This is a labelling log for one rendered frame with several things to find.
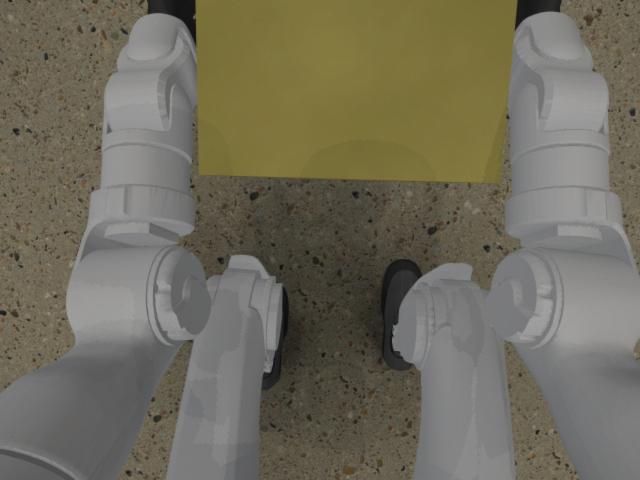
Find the left robot hand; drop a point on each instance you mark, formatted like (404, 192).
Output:
(182, 9)

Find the carton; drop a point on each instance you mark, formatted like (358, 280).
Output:
(373, 90)

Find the left robot shin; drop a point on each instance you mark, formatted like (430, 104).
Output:
(242, 262)

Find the robot left forearm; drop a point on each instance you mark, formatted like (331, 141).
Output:
(144, 196)

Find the left robot thigh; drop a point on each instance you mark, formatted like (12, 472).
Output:
(217, 431)

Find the right robot upper arm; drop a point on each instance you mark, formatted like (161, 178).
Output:
(574, 319)

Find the left robot upper arm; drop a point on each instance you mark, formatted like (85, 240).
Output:
(78, 418)

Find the robot right forearm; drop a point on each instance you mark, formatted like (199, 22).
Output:
(559, 144)

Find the right robot hand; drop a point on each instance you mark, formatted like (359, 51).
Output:
(526, 8)

